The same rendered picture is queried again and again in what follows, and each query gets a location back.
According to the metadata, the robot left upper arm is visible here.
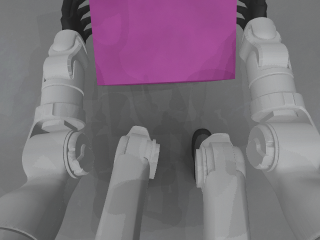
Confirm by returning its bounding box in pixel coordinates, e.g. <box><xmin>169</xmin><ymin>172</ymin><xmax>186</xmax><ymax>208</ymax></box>
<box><xmin>0</xmin><ymin>130</ymin><xmax>95</xmax><ymax>240</ymax></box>

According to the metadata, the carton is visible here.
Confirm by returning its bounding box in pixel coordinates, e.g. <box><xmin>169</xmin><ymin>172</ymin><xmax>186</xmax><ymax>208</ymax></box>
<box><xmin>89</xmin><ymin>0</ymin><xmax>237</xmax><ymax>86</ymax></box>

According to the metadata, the right robot hand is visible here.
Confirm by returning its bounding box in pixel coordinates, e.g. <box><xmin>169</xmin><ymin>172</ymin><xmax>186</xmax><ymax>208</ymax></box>
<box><xmin>236</xmin><ymin>0</ymin><xmax>268</xmax><ymax>31</ymax></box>

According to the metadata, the left robot hand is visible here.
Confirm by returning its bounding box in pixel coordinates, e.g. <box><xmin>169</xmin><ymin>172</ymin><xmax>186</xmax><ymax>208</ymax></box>
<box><xmin>60</xmin><ymin>0</ymin><xmax>92</xmax><ymax>44</ymax></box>

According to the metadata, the robot left thigh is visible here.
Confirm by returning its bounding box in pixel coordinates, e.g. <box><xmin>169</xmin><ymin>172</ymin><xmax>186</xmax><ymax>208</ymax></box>
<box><xmin>94</xmin><ymin>133</ymin><xmax>160</xmax><ymax>240</ymax></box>

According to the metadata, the robot right upper arm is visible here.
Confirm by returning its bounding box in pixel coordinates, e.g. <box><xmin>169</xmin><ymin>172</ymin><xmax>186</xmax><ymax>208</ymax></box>
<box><xmin>246</xmin><ymin>122</ymin><xmax>320</xmax><ymax>240</ymax></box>

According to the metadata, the left robot forearm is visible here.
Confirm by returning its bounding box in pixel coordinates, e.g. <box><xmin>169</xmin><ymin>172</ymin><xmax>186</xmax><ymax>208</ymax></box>
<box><xmin>22</xmin><ymin>29</ymin><xmax>90</xmax><ymax>174</ymax></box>

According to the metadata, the right robot forearm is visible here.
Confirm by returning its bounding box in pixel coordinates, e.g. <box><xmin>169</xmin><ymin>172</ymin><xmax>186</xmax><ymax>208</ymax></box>
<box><xmin>239</xmin><ymin>17</ymin><xmax>320</xmax><ymax>136</ymax></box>

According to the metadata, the right robot foot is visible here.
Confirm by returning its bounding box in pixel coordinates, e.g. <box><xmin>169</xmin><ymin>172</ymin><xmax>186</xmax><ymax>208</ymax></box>
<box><xmin>191</xmin><ymin>128</ymin><xmax>212</xmax><ymax>181</ymax></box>

